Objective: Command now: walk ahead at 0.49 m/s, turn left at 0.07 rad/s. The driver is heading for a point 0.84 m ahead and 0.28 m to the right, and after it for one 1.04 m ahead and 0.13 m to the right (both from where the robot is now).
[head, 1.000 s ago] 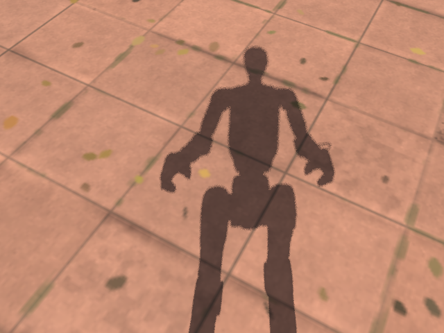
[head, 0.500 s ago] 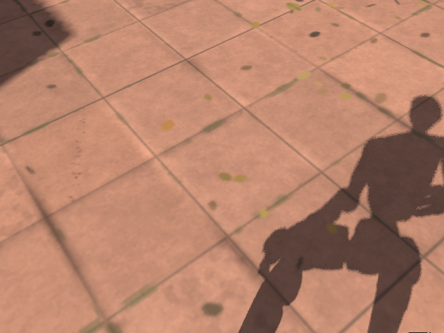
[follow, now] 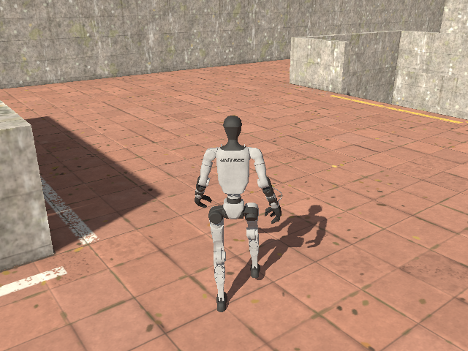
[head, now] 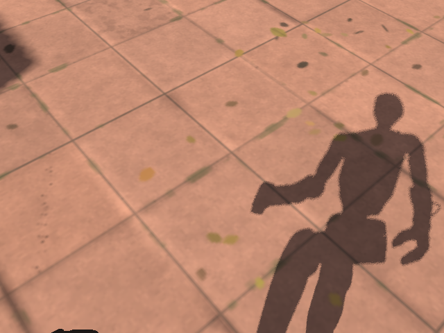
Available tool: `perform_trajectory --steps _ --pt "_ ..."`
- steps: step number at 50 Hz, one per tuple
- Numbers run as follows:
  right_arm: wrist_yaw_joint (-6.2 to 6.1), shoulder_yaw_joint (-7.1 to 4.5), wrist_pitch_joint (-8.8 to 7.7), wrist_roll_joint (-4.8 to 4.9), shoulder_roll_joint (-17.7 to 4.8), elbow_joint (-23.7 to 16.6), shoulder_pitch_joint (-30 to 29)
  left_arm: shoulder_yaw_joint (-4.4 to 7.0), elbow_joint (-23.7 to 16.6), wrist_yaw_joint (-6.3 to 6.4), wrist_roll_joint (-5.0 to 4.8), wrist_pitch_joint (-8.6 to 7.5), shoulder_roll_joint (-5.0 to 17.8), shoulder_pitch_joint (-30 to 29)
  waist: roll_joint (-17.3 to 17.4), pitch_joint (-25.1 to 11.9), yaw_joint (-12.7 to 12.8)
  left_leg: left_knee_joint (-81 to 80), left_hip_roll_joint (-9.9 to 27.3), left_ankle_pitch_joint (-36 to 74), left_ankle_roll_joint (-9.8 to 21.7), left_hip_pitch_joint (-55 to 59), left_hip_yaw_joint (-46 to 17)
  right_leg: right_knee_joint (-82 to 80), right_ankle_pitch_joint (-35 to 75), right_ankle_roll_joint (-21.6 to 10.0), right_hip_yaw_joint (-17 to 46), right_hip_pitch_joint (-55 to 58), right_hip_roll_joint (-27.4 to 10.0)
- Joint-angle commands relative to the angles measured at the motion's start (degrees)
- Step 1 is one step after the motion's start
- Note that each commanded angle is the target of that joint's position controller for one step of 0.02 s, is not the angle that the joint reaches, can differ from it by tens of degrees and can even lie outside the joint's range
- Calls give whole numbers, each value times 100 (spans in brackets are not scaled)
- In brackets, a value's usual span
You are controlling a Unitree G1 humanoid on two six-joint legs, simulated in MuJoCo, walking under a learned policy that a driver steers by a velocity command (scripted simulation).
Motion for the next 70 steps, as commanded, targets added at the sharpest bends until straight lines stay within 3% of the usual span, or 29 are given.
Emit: perform_trajectory --steps 1,4,6,7,8,9,10,12,13,16,23,28,31,32,33,34,35,36,39,52,55,57,58,59,60,61,62,63,70 --pt "-53 -285 2 42 -1008 -83 256 65 -618 -110 -17 -138 388 -833 563 457 -80 -185 1755 2010 751 -64 -676 -487 -92 -183 -36 -49 150" --pt "-101 -324 98 46 -1113 11 233 129 -617 -152 9 -152 550 -559 754 176 163 426 1863 3479 580 458 -698 -647 -870 -433 -194 436 389" --pt "-132 -292 169 7 -1112 0 77 323 -324 -63 31 -137 920 662 830 -715 845 1989 1501 5187 342 243 -408 -701 -888 -756 -502 2283 702" --pt "-155 -179 169 -101 -878 -109 156 410 -149 -1 83 -115 1270 1684 423 -1604 1202 3637 1214 3758 156 -963 -276 -342 -486 -1122 462 4217 -198" --pt "-59 34 56 -65 -122 -129 1114 509 7 -24 65 -103 1647 2080 -1180 -2549 756 5912 75 -738 -293 -3358 -318 -796 -1939 -2182 3406 6426 -1635" --pt "-30 -56 -53 29 -660 -53 609 363 15 -14 -38 -85 1048 2165 -797 -2560 1110 6484 111 -1665 -256 -4037 -1024 -1599 -2831 -2030 4220 6427 -1601" --pt "-1 -151 -119 189 -959 -297 -81 299 -38 29 -25 -68 907 1689 -509 -1484 1077 6561 452 -1287 -218 -4479 -860 -1766 -2878 -1742 3302 5629 -1440" --pt "-26 -127 -164 60 -856 -443 -624 230 -117 58 74 -47 708 1023 164 -469 714 5863 949 -492 -223 -4198 -542 -2046 -1781 -1566 2213 3921 -1058" --pt "-28 -146 -122 22 -804 -405 -490 190 -136 58 142 -81 590 905 25 -397 504 5629 1117 -276 -235 -3801 -582 -2196 -1375 -1521 1895 3454 -880" --pt "-60 -85 27 -23 -511 -311 -251 203 -44 44 49 -162 626 870 -98 -258 280 5047 1224 -149 -397 -3483 -442 -2589 -851 -1642 1346 2832 -711" --pt "10 21 -116 -58 -295 -686 -1742 335 172 208 -62 -23 987 1381 0 102 693 2354 896 1897 -723 -3261 -240 -2646 -796 -1358 683 2666 -300" --pt "117 -89 -241 22 -579 -800 -2105 386 276 275 -116 119 1047 1689 -194 54 680 1546 736 1666 -582 -2831 -438 -2031 -1329 -1149 1298 3204 -622" --pt "58 -304 -301 -23 -983 -493 -900 301 225 283 -39 172 761 1622 -146 -591 15 1290 860 1200 -188 -962 -394 -553 -976 -787 1163 2848 -185" --pt "-1 -407 -287 -110 -1370 -408 29 149 49 275 102 167 328 1653 664 -1535 -316 1424 1972 973 152 545 -1478 1256 -2193 -539 726 1979 290" --pt "37 -489 -195 -132 -1739 -264 233 51 -159 263 -77 71 -18 2395 2428 -2068 84 771 3027 -383 990 1922 -3973 3008 -4232 -266 304 9 888" --pt "60 -357 -190 -89 -1132 -332 95 194 -35 285 -205 67 621 2127 1624 -1596 -114 399 2849 -1451 885 1521 -4121 3700 -3968 -237 734 -573 535" --pt "46 -264 -196 -65 -827 -347 -186 292 -145 287 -212 89 904 1589 1177 -939 -156 350 2637 -1214 659 900 -3174 3795 -3437 -258 672 -705 344" --pt "55 -203 -198 -99 -681 -350 -542 300 -171 301 -164 125 834 1406 852 -623 9 258 2388 -437 558 274 -2496 3681 -2991 -217 588 -474 136" --pt "31 -165 -240 -141 -443 -241 -940 318 -252 228 -138 259 574 1353 1089 -180 302 -149 1989 741 520 -668 -1262 3189 -2405 -127 540 46 -156" --pt "-72 -408 -71 38 -1137 272 -460 186 -1068 -91 -80 311 276 -338 575 402 -63 -231 2140 2298 394 55 778 310 -983 -318 -218 52 8" --pt "-102 -489 38 134 -1389 273 -517 335 -1111 -110 -42 362 558 27 809 7 318 865 2140 4769 220 349 1079 172 -1812 -668 -661 949 498" --pt "-129 -432 83 135 -1267 232 -565 662 -671 0 -69 431 1103 1705 579 -876 1228 3199 1786 4869 -94 -604 1338 -306 -1479 -1071 -651 3430 930" --pt "-109 -234 38 -147 -634 38 -304 793 -561 127 -122 478 1681 2133 -724 -1255 1061 5231 1216 927 -414 -2669 1339 -455 -1513 -1623 1454 5181 -328" --pt "-47 -86 -160 -136 -407 -229 -193 736 -823 73 -92 350 1875 1907 -1243 -2210 735 6640 222 -1990 -574 -4194 9 -1537 -2774 -2633 4675 6164 -1376" --pt "20 -223 -301 91 -970 -326 -894 585 -819 12 -71 247 1334 1853 -406 -1867 1083 6816 562 -1554 -479 -4810 -596 -1917 -2966 -2291 4298 5963 -1302" --pt "44 -204 -386 175 -969 -431 -1141 519 -768 12 -47 175 1147 1675 -295 -1114 954 6454 774 -1029 -354 -4929 -494 -1925 -2640 -2071 3482 5217 -1100" --pt "-1 -182 -401 81 -873 -275 -1018 445 -761 28 -35 150 917 1268 225 -748 646 5942 1079 -570 -347 -4577 -451 -1894 -1989 -1831 2727 4387 -883" --pt "-20 -212 -350 -12 -906 -159 -888 361 -810 50 18 132 672 952 146 -560 450 5512 1274 -278 -378 -4160 -434 -1947 -1234 -1705 2187 3781 -711" --pt "0 -117 -20 -13 -533 -73 -1127 318 -432 172 104 -39 727 1100 43 -105 446 4087 1395 1374 -642 -4063 -306 -2614 -12 -1483 641 3044 -435"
